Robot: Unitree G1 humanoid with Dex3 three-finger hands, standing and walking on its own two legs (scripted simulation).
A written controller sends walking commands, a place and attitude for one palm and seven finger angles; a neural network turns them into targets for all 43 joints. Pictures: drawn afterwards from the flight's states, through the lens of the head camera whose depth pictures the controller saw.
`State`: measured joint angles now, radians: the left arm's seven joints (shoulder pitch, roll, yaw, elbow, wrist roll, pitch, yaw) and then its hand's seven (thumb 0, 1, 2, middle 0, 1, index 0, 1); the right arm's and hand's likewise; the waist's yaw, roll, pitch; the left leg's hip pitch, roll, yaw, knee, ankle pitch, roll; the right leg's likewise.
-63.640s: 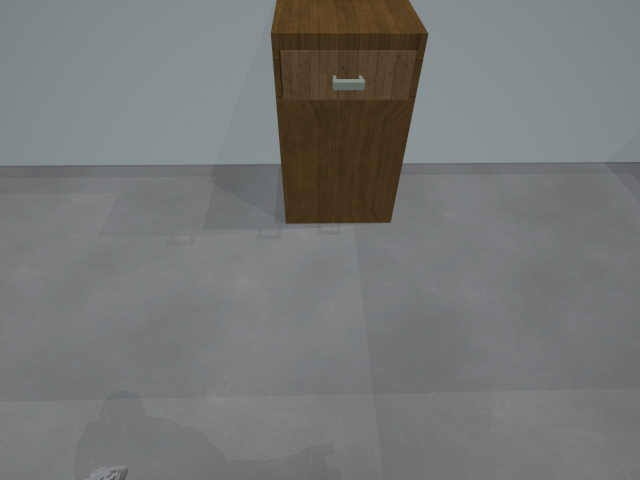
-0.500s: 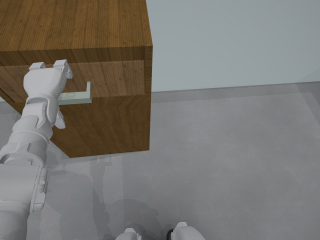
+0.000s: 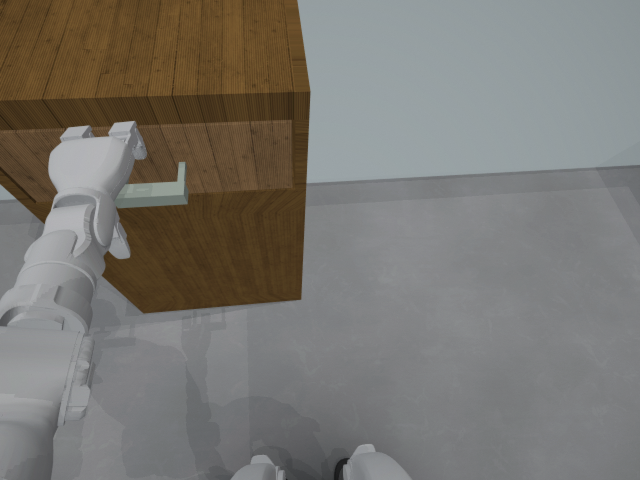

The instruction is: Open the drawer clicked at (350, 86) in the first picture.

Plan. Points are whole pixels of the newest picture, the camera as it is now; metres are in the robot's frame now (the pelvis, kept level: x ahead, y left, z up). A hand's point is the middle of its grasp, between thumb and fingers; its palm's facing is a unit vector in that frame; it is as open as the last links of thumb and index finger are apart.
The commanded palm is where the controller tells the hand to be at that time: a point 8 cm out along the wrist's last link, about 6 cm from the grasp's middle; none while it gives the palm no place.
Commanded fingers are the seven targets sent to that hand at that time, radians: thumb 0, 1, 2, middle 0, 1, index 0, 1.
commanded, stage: re-aim the fingers above the handle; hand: left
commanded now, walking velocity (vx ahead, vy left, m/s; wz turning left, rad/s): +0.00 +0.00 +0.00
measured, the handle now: (152, 182) +0.54 +0.23 -0.04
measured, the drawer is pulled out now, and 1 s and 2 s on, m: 0.00 0.00 0.00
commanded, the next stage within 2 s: lower the fingers behind the handle in 0.10 s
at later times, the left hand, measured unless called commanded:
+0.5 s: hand (119, 205) +0.48 +0.25 +0.00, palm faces -0.08 -0.04 -1.00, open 13.8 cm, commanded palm +0.47 +0.24 +0.05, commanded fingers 0.00 -0.50 0.30 -0.30 -1.20 -0.30 -1.20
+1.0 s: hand (126, 216) +0.48 +0.25 -0.03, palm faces -0.07 -0.02 -1.00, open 13.9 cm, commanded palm +0.47 +0.24 +0.01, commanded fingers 0.00 -0.50 0.30 -0.30 -1.20 -0.30 -1.20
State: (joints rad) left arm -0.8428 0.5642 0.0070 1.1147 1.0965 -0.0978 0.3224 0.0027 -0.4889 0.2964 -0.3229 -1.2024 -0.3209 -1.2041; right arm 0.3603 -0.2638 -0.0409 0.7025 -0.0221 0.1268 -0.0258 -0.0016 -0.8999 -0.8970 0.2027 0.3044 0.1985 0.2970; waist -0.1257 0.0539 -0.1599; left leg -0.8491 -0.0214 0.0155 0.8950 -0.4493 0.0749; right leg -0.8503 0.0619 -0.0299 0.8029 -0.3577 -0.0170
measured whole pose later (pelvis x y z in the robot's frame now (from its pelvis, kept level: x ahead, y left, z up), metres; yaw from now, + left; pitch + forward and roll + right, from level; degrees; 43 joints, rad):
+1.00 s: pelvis -0.01 +0.00 -0.02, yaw +0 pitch +27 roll -4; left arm -0.85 0.57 0.02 1.17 1.12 -0.10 0.40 0.00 -0.49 0.30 -0.32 -1.20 -0.31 -1.20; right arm 0.34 -0.26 -0.03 0.73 -0.04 0.10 -0.02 0.00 -0.90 -0.90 0.20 0.30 0.20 0.30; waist -0.14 0.06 -0.18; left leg -1.02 -0.02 0.01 1.04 -0.49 0.07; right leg -1.02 0.06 -0.05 0.95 -0.40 -0.02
